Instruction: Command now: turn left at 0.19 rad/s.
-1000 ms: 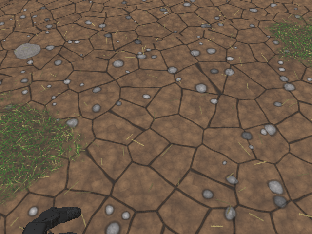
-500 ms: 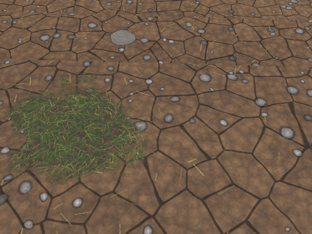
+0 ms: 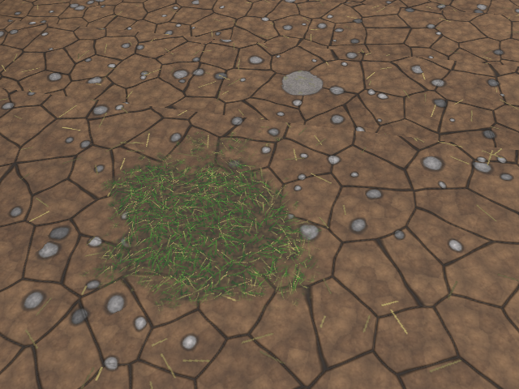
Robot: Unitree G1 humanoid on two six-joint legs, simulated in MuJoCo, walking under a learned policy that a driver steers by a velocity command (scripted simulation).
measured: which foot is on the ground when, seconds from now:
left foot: up 0.00-0.18, down 0.20-1.00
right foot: down 0.00-1.00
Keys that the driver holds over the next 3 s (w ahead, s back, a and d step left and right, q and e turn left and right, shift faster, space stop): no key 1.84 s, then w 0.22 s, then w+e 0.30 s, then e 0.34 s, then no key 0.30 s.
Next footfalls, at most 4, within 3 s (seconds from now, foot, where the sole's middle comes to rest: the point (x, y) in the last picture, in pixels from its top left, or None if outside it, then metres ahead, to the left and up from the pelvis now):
0.20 left None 0.02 0.15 -0.77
2.48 right None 0.36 -0.11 -0.77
3.00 left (259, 382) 0.51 0.07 -0.77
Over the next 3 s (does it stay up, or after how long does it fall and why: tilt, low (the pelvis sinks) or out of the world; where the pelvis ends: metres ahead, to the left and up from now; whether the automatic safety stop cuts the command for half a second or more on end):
stays up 0.33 -0.03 0.00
